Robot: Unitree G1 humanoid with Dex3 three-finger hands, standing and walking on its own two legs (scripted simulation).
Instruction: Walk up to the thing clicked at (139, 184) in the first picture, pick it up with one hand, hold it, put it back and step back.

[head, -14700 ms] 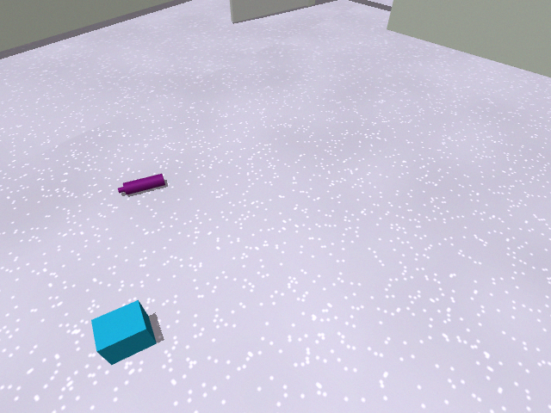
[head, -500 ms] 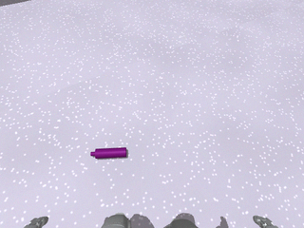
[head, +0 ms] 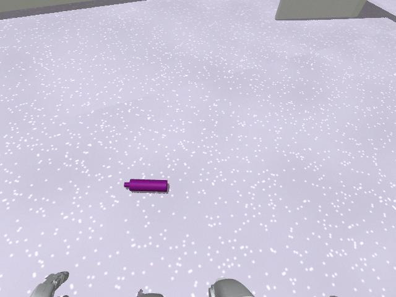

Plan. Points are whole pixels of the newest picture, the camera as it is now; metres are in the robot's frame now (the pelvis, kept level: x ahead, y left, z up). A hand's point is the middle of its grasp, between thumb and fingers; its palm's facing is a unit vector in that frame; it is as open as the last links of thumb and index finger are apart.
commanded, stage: walk up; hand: left
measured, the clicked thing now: (145, 185) +0.71 +0.26 -0.73
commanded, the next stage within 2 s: stand in 1.14 s
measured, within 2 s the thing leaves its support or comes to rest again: neither
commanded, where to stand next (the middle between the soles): +0.32 +0.00 m, yaw +0 degrees
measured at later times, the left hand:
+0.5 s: hand out of the picture +0.00 +0.26 -0.14, palm faces +0.04 -0.92 -0.39, open 7.4 cm
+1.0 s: hand out of the picture +0.07 +0.25 -0.14, palm faces +0.05 -0.93 -0.36, open 7.4 cm
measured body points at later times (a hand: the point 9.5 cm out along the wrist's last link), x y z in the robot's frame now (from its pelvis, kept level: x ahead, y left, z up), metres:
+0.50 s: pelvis -0.05 -0.02 +0.00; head -0.03 -0.02 +0.45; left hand +0.00 +0.30 -0.11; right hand +0.02 -0.33 -0.12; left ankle -0.02 +0.11 -0.73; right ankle -0.07 -0.16 -0.72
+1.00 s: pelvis -0.03 -0.01 +0.01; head -0.01 +0.00 +0.46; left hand +0.07 +0.30 -0.11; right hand +0.09 -0.31 -0.11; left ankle -0.02 +0.11 -0.73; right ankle -0.06 -0.14 -0.73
